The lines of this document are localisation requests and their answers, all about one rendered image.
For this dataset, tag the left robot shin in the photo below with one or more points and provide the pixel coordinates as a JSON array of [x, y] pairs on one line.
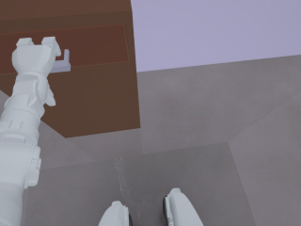
[[116, 203]]

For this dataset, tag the robot shin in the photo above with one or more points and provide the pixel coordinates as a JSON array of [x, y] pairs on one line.
[[116, 203], [173, 190]]

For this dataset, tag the cabinet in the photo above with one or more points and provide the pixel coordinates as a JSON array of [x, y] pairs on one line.
[[89, 99]]

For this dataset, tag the left robot hand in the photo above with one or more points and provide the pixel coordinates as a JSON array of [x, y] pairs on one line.
[[40, 58]]

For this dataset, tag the drawer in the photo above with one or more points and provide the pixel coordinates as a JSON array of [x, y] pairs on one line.
[[87, 45]]

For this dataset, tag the handle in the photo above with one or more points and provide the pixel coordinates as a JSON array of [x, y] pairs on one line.
[[61, 66]]

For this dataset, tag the robot left forearm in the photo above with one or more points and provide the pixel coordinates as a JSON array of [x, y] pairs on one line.
[[20, 120]]

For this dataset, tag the left robot upper arm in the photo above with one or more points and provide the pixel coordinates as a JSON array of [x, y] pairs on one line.
[[19, 169]]

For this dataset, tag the right robot shin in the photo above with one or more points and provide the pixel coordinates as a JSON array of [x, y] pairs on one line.
[[173, 190]]

